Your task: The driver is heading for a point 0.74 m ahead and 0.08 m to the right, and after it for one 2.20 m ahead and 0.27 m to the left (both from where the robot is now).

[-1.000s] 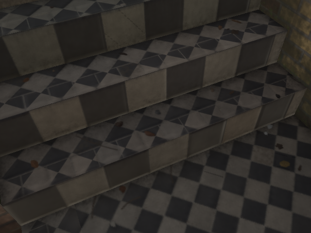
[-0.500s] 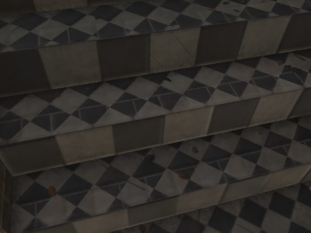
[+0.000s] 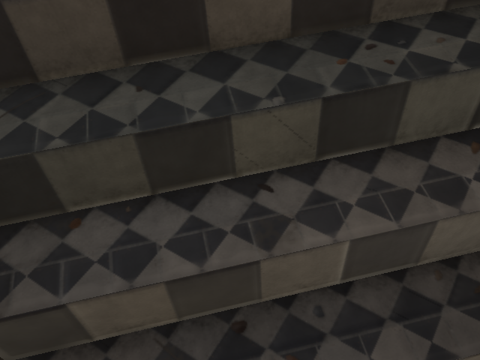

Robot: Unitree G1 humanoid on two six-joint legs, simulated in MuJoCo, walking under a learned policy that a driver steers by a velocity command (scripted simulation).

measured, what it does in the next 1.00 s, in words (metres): climbs: left foot, then right foot 0.20 m higher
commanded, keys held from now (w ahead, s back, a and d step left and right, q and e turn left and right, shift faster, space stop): w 1.00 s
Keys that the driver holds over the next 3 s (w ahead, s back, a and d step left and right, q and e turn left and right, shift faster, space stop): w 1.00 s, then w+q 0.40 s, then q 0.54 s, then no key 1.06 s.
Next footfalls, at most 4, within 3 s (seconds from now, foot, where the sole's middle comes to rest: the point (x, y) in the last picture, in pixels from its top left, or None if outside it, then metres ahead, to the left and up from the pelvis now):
0.20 left None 0.13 0.09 -0.78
0.80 right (377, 338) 0.47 -0.24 -0.58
1.50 left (307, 208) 0.69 -0.09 -0.37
1.94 right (398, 58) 0.97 -0.31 -0.17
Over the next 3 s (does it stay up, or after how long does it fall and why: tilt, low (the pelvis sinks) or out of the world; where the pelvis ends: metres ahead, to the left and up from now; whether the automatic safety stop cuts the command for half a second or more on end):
stays up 0.90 -0.20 0.61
